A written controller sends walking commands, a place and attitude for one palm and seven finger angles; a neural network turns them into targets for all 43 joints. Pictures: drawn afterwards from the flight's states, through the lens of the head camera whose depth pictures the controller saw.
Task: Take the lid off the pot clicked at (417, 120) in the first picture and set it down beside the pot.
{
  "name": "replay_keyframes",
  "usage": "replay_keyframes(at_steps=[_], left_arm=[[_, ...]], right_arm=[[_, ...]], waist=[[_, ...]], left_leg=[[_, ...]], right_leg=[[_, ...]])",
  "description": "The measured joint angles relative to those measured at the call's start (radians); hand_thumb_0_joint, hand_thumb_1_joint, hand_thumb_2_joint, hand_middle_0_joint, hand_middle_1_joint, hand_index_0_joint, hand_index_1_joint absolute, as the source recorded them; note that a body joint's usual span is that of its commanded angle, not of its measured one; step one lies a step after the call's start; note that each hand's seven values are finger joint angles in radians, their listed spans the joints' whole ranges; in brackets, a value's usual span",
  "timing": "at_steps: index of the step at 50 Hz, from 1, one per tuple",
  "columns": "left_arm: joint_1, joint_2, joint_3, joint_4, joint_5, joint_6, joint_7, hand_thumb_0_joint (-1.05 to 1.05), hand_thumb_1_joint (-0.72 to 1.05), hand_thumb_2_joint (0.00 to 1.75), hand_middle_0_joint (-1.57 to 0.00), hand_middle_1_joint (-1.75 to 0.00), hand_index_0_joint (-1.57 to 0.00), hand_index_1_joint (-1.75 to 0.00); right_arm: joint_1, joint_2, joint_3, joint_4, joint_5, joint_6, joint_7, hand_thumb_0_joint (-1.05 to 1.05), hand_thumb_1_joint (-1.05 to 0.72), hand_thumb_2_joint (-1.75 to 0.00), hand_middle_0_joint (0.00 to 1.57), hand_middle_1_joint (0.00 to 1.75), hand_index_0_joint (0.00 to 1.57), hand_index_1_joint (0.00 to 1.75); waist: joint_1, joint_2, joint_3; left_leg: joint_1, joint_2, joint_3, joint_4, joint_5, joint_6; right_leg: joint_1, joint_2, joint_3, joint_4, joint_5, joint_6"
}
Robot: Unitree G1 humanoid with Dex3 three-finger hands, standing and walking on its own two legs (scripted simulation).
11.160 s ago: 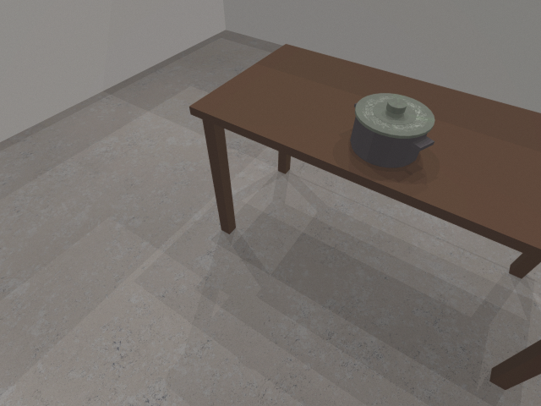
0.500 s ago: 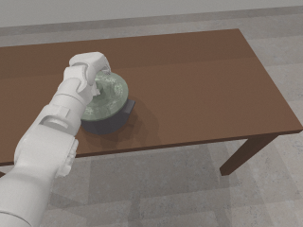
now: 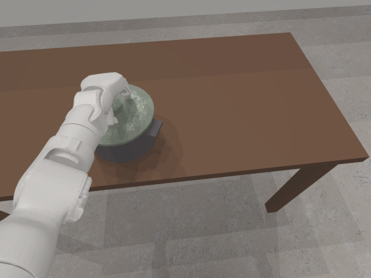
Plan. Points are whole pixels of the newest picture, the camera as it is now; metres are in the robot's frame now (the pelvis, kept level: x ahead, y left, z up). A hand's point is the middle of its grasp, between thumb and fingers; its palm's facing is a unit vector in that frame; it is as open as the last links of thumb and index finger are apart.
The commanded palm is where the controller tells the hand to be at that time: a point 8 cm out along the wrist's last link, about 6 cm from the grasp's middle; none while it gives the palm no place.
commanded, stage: lower the open fingers around the knob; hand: left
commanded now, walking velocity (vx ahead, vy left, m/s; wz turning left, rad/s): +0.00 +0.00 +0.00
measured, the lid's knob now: (112, 106) +0.52 +0.14 +0.03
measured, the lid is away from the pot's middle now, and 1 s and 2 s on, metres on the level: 0.00 0.00 0.00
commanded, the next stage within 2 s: close the fingers and squeeze the knob in 0.16 s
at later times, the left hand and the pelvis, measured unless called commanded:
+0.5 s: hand (111, 108) +0.49 +0.14 +0.06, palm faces -0.40 -0.07 -0.92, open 10.1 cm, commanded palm +0.50 +0.15 +0.11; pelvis +0.00 +0.00 +0.00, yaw -1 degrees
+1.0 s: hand (110, 108) +0.49 +0.14 +0.05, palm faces -0.41 -0.06 -0.91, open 7.9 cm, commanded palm +0.51 +0.15 +0.11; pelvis +0.00 +0.00 +0.00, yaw +0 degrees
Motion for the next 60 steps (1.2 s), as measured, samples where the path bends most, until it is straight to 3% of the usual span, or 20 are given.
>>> replay_keyframes(at_steps=[15,25,35,48,60], left_arm=[[0.003,0.005,0.012,0.025,0.001,0.012,0.005,0.00,-0.24,1.28,-0.79,-0.10,-0.81,-0.10],[-0.004,0.012,0.022,0.024,0.000,0.003,0.007,0.00,-0.09,1.04,-0.55,-0.64,-0.57,-0.65],[-0.002,0.011,0.018,0.030,-0.002,0.009,0.015,0.00,0.02,0.96,-0.51,-0.90,-0.53,-0.90],[-0.009,0.014,0.020,0.044,-0.001,0.006,0.003,0.00,0.16,0.91,-0.57,-1.02,-0.59,-1.02],[-0.027,0.009,0.004,0.057,0.005,0.013,0.000,0.00,0.20,0.78,-0.60,-1.02,-0.66,-1.05]], right_arm=[[0.011,0.005,0.005,-0.001,0.002,0.009,0.002,0.00,-0.91,-0.89,0.20,0.30,0.20,0.30],[0.014,0.000,0.003,-0.002,0.003,0.005,-0.002,0.00,-0.91,-0.89,0.20,0.30,0.20,0.30],[0.020,0.005,0.004,0.003,0.004,0.003,-0.001,0.00,-0.91,-0.89,0.20,0.30,0.20,0.30],[0.016,0.003,0.006,0.002,0.003,0.005,-0.003,0.00,-0.91,-0.89,0.20,0.30,0.20,0.30],[0.017,0.001,0.002,0.008,0.000,0.008,-0.001,0.00,-0.91,-0.89,0.20,0.30,0.20,0.30]], waist=[[-0.011,0.005,-0.009],[-0.016,0.001,-0.004],[-0.017,-0.001,-0.009],[-0.018,0.004,-0.008],[-0.015,0.006,-0.010]], left_leg=[[-0.007,0.003,0.005,0.010,-0.004,0.001],[-0.018,0.002,0.008,0.017,-0.006,0.003],[-0.017,0.003,0.006,0.017,-0.008,0.003],[-0.019,0.003,0.005,0.020,-0.012,0.003],[-0.030,0.003,0.000,0.027,-0.015,0.001]], right_leg=[[-0.008,0.003,0.005,0.007,0.000,0.001],[-0.020,0.002,0.009,0.013,0.000,0.002],[-0.017,0.003,0.008,0.010,-0.001,0.003],[-0.018,0.004,0.007,0.011,-0.005,0.003],[-0.027,0.003,0.002,0.019,-0.009,0.001]])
